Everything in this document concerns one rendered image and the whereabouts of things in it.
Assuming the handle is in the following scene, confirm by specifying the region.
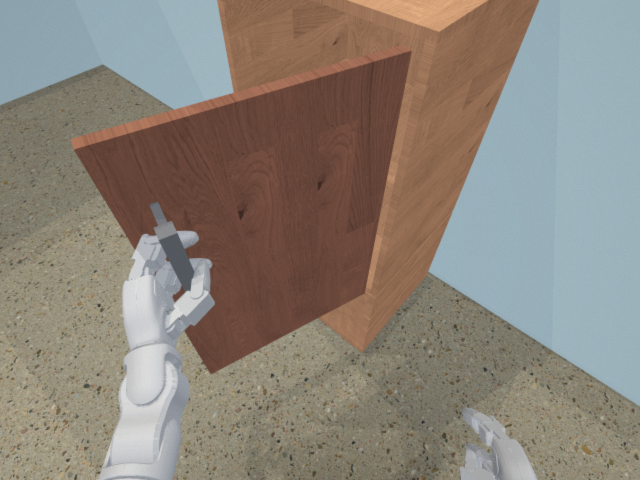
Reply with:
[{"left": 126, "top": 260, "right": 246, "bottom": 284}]
[{"left": 149, "top": 202, "right": 194, "bottom": 292}]

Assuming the cupboard door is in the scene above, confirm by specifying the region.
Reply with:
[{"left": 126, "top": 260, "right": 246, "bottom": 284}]
[{"left": 71, "top": 45, "right": 412, "bottom": 374}]

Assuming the right robot hand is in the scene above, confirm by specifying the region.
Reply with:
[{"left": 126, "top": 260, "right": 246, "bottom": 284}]
[{"left": 460, "top": 407, "right": 538, "bottom": 480}]

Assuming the robot left forearm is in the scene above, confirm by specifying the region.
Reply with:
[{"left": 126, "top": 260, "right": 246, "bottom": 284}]
[{"left": 98, "top": 343, "right": 190, "bottom": 480}]

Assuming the left robot hand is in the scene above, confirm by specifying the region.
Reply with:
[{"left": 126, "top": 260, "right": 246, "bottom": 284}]
[{"left": 122, "top": 231, "right": 215, "bottom": 351}]

